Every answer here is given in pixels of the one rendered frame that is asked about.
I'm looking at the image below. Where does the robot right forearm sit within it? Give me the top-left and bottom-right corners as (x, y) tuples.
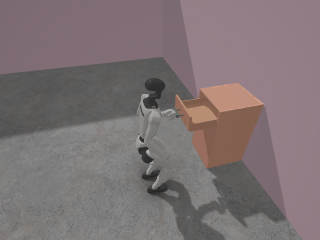
(146, 140), (172, 161)

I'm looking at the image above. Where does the robot left hand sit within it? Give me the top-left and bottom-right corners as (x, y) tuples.
(164, 109), (176, 121)

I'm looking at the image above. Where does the drawer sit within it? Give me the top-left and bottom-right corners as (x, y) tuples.
(175, 95), (219, 132)

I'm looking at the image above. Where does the robot right foot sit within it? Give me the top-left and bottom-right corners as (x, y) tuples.
(147, 184), (167, 193)

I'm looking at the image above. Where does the robot right hand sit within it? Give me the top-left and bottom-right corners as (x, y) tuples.
(168, 155), (185, 168)

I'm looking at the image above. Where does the cabinet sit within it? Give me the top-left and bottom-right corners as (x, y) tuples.
(192, 83), (264, 169)

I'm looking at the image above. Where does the left robot upper arm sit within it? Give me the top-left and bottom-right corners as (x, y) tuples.
(136, 94), (149, 118)

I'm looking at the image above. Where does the right robot upper arm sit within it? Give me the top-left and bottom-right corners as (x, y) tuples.
(144, 110), (162, 147)

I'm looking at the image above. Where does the handle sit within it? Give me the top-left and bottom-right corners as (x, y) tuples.
(173, 109), (184, 118)

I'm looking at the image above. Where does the right robot shin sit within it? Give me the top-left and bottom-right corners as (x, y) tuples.
(152, 169), (175, 190)

